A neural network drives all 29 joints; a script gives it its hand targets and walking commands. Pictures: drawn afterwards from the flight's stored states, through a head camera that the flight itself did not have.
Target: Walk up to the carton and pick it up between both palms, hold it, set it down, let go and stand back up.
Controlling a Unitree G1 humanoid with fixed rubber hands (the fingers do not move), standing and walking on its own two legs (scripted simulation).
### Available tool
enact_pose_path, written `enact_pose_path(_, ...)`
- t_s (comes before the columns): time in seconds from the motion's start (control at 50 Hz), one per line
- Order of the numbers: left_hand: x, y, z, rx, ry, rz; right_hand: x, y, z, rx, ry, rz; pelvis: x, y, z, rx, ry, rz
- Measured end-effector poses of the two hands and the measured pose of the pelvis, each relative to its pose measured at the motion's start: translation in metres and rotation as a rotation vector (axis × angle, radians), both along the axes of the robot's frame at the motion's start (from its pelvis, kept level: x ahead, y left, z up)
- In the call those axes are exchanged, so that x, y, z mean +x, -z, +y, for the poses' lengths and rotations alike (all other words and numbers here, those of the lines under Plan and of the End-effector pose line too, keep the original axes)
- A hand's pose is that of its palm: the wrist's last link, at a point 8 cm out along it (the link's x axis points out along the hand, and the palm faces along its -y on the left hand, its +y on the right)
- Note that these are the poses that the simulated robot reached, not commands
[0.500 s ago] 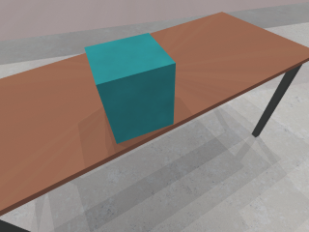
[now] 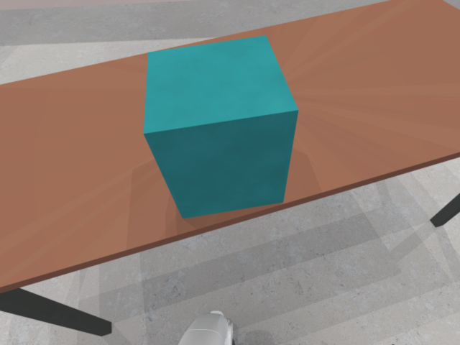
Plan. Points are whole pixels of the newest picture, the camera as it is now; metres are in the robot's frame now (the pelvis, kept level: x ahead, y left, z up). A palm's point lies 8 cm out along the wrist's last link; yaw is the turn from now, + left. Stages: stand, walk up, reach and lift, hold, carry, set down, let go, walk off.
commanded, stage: walk up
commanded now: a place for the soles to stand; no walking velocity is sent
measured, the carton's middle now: (221, 133) +0.45 +0.07 +0.08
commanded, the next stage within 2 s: none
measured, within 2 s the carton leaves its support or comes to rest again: neither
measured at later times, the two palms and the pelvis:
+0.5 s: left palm out of the picture +0.07 +0.26 -0.11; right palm (391, 327) +0.17 -0.24 -0.13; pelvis +0.02 -0.01 -0.01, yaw +9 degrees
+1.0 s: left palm out of the picture +0.02 +0.27 -0.12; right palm (382, 333) +0.15 -0.21 -0.11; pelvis +0.01 +0.01 +0.00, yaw +15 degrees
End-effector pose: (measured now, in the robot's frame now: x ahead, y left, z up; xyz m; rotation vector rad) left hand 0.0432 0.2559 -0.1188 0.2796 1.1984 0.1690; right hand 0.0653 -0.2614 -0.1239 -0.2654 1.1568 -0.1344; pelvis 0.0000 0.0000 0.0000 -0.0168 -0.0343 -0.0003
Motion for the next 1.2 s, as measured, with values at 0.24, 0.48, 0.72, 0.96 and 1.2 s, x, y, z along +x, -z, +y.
enact_pose_path(0.24, 0.054, 0.021, 0.004, -0.040, -0.043, -0.120, 0.076, -0.003, 0.015, -0.020, -0.067, -0.104, 0.017, 0.019, -0.001, 0.031, -0.099, 0.005)
enact_pose_path(0.48, 0.031, -0.005, -0.005, -0.001, -0.127, -0.136, 0.100, 0.001, 0.021, 0.054, -0.132, -0.101, 0.025, 0.007, -0.007, 0.018, -0.156, 0.002)
enact_pose_path(0.72, 0.030, -0.002, 0.009, -0.042, -0.153, -0.168, 0.108, -0.010, 0.051, 0.057, -0.200, -0.130, 0.018, 0.004, 0.004, 0.005, -0.198, 0.013)
enact_pose_path(0.96, -0.010, 0.002, 0.013, -0.045, -0.219, -0.125, 0.094, -0.014, 0.049, 0.038, -0.239, -0.104, 0.010, 0.000, 0.006, -0.006, -0.252, 0.002)
enact_pose_path(1.2, -0.057, 0.005, 0.022, 0.003, -0.294, -0.034, 0.076, -0.005, 0.033, 0.007, -0.253, -0.016, 0.003, 0.002, 0.001, -0.016, -0.301, 0.007)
